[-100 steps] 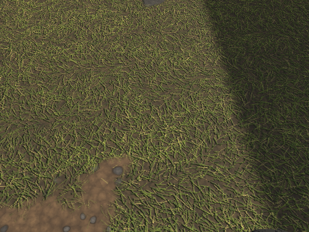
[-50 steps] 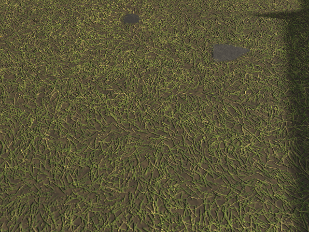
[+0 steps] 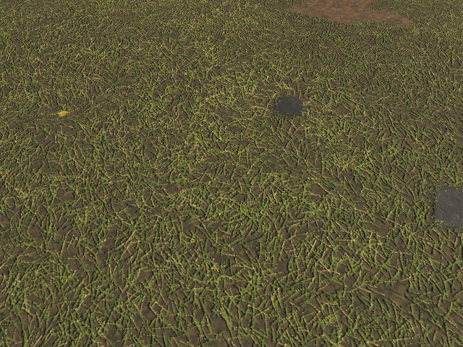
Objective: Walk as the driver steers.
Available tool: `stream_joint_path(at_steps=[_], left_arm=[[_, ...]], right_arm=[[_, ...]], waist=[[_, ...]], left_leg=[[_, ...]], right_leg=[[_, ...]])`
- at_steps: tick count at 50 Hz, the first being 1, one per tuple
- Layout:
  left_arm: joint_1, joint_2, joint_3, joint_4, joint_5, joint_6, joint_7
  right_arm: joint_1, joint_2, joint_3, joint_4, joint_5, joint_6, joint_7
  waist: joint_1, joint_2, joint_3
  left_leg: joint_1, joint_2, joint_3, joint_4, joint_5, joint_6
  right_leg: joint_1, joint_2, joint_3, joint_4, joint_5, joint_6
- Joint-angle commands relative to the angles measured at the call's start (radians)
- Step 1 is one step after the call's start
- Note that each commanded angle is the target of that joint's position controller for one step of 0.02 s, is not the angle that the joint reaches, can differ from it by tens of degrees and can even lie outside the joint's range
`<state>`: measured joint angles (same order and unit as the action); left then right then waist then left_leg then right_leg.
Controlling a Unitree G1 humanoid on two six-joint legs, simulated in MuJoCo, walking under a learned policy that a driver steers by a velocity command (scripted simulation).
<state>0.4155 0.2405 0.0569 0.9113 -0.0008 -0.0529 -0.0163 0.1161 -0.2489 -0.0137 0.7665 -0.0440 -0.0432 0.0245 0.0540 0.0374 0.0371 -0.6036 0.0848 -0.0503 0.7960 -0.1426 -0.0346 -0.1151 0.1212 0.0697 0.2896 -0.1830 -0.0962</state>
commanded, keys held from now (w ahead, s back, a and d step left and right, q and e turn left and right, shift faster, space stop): w+e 0.90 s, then w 0.10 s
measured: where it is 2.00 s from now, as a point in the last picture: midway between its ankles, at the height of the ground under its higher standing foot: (383, 210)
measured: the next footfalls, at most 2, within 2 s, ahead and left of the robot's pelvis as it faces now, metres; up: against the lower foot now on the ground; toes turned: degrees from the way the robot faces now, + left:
left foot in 0.18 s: +0.26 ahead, +0.13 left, +0.00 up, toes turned -9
right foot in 0.70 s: +0.46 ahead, -0.16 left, +0.00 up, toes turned -29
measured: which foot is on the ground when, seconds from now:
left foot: up 0.00-0.16, down 0.18-0.72, up 0.74-1.00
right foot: down 0.00-0.20, up 0.22-0.68, down 0.70-1.00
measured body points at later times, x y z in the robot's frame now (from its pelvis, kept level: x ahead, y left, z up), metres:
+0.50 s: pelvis +0.25 +0.03 +0.00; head +0.28 +0.04 +0.45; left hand +0.48 +0.24 -0.11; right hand +0.19 -0.24 -0.12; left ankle +0.22 +0.14 -0.75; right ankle +0.30 -0.13 -0.67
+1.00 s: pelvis +0.48 -0.12 +0.00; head +0.50 -0.15 +0.45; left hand +0.67 +0.10 -0.12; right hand +0.46 -0.41 -0.12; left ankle +0.67 -0.03 -0.68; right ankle +0.42 -0.14 -0.75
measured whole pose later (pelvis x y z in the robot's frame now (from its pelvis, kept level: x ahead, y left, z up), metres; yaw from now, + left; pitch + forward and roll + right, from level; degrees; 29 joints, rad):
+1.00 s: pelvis +0.48 -0.12 +0.00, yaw -35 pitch +1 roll +0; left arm 0.37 0.28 0.06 0.81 0.00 -0.04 -0.01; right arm 0.16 -0.27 -0.03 0.72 -0.05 -0.02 0.02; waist 0.03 0.04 0.04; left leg -0.66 0.13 -0.02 0.92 -0.17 -0.05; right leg -0.11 0.15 0.06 0.30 -0.20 -0.13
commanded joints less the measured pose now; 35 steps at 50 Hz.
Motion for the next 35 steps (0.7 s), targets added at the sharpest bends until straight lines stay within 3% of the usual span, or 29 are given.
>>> stream_joint_path(at_steps=[1,3,5,7,8,9,10,11,12,13,14,15,18,23,26,30,33,34,35], left_arm=[[0.026,0.169,0.042,-0.057,0.001,-0.011,0.006],[0.048,0.173,0.045,-0.059,0.008,-0.007,0.009],[0.038,0.183,0.05,-0.07,0.015,-0.003,0.015],[-0.008,0.202,0.057,-0.09,0.018,-0.001,0.019],[-0.029,0.203,0.057,-0.098,0.014,-0.004,0.017],[-0.032,0.162,0.046,-0.112,0.002,-0.014,0.009],[-0.001,0.075,0.025,-0.153,-0.028,-0.018,0.008],[0.054,0.109,0.028,-0.167,-0.007,-0.007,0.011],[0.039,0.143,0.034,-0.136,0.016,0.009,0.014],[-0.022,0.133,0.032,-0.134,0.022,0.013,0.002],[-0.047,0.114,0.03,-0.141,0.024,0.018,-0.008],[-0.064,0.115,0.032,-0.148,0.037,0.028,-0.016],[-0.102,0.103,0.028,-0.171,0.038,0.051,-0.035],[-0.256,0.087,0.016,-0.232,0.037,0.058,-0.054],[-0.352,0.066,-0.001,-0.264,0.034,0.052,-0.066],[-0.444,0.072,-0.008,-0.307,0.041,0.049,-0.073],[-0.385,0.094,0.003,-0.302,0.05,0.048,-0.057],[-0.284,0.112,0.015,-0.275,0.053,0.041,-0.048],[-0.112,0.143,0.034,-0.219,0.061,0.032,-0.034]], right_arm=[[-0.105,-0.063,-0.007,-0.091,0.01,-0.011,0.001],[-0.15,-0.068,-0.005,-0.111,0.017,-0.017,-0.002],[-0.15,-0.082,-0.007,-0.122,0.02,-0.026,-0.005],[-0.061,-0.109,-0.018,-0.103,0.022,-0.037,-0.013],[0.037,-0.128,-0.027,-0.074,0.018,-0.047,-0.022],[0.158,-0.189,-0.046,-0.056,0.0,-0.061,-0.038],[0.265,-0.279,-0.068,-0.06,-0.021,-0.055,-0.053],[0.244,-0.293,-0.078,-0.048,-0.009,-0.034,-0.05],[0.186,-0.194,-0.059,-0.064,-0.001,-0.027,-0.044],[0.141,-0.122,-0.042,-0.069,0.006,-0.029,-0.039],[0.117,-0.098,-0.035,-0.067,0.006,-0.033,-0.038],[0.125,-0.092,-0.032,-0.055,0.009,-0.04,-0.04],[0.166,-0.106,-0.041,-0.028,0.023,-0.063,-0.033],[0.215,-0.117,-0.051,0.008,0.025,-0.065,-0.028],[0.229,-0.127,-0.055,0.024,0.025,-0.063,-0.027],[0.288,-0.159,-0.066,0.057,0.024,-0.048,-0.035],[0.307,-0.201,-0.073,0.077,0.021,-0.027,-0.044],[0.31,-0.214,-0.075,0.079,0.023,-0.017,-0.046],[0.299,-0.213,-0.072,0.068,0.025,-0.011,-0.046]], waist=[[0.008,-0.103,0.001],[0.024,-0.107,-0.008],[0.013,-0.118,-0.018],[-0.038,-0.126,-0.04],[-0.089,-0.095,-0.08],[-0.14,-0.006,-0.173],[-0.164,0.16,-0.301],[-0.106,0.253,-0.295],[-0.084,0.1,-0.175],[-0.085,0.016,-0.084],[-0.07,0.035,-0.044],[-0.061,0.073,-0.027],[-0.049,0.068,-0.041],[-0.064,0.047,-0.002],[-0.084,0.051,0.023],[-0.109,0.049,0.047],[-0.071,0.073,-0.012],[-0.027,0.068,-0.076],[0.052,0.022,-0.175]], left_leg=[[0.039,-0.041,0.045,-0.113,0.097,-0.02],[0.056,-0.059,0.043,-0.162,0.093,-0.018],[0.112,-0.074,0.029,-0.216,0.047,-0.005],[0.263,-0.096,0.024,-0.29,-0.02,0.018],[0.41,-0.104,0.026,-0.362,-0.016,0.039],[0.601,0.024,-0.095,-0.408,-0.091,0.082],[0.848,0.28,-0.411,-0.47,-0.291,0.151],[0.824,0.376,-0.697,-0.541,-0.36,0.229],[0.717,0.34,-0.602,-0.533,-0.411,0.233],[0.613,0.277,-0.446,-0.554,-0.328,0.214],[0.546,0.229,-0.321,-0.583,-0.203,0.188],[0.515,0.198,-0.238,-0.595,-0.103,0.175],[0.517,0.177,-0.103,-0.611,0.134,0.18],[0.546,0.166,0.053,-0.646,0.232,0.19],[0.537,0.147,0.143,-0.645,0.242,0.17],[0.622,0.18,0.203,-0.601,0.346,0.15],[0.691,0.187,0.265,-0.387,0.779,0.128],[0.682,0.184,0.28,-0.223,0.855,0.125],[0.569,0.162,0.302,0.016,0.735,0.099]], right_leg=[[-0.041,-0.229,0.213,-0.088,0.22,-0.127],[-0.005,-0.237,0.233,-0.043,0.283,-0.119],[0.013,-0.25,0.267,0.01,0.323,-0.1],[-0.018,-0.25,0.303,0.081,0.33,-0.071],[-0.055,-0.21,0.287,0.185,0.346,-0.049],[-0.133,-0.142,0.225,0.396,0.26,-0.02],[-0.36,-0.028,0.078,0.669,-0.107,0.019],[-0.528,-0.012,0.011,0.818,-0.384,0.016],[-0.563,-0.093,0.031,0.897,-0.311,0.009],[-0.553,-0.123,0.025,0.885,-0.231,0.018],[-0.529,-0.148,0.014,0.85,-0.187,0.028],[-0.519,-0.165,0.005,0.833,-0.167,0.039],[-0.531,-0.172,-0.011,0.846,-0.093,0.06],[-0.626,-0.189,-0.036,0.725,0.057,0.085],[-0.562,-0.188,-0.085,0.541,0.156,0.073],[-0.504,-0.166,-0.161,0.386,0.087,0.022],[-0.36,-0.076,-0.221,0.328,-0.07,-0.04],[-0.242,-0.033,-0.224,0.293,-0.097,-0.068],[-0.005,-0.02,-0.19,0.221,-0.058,-0.102]])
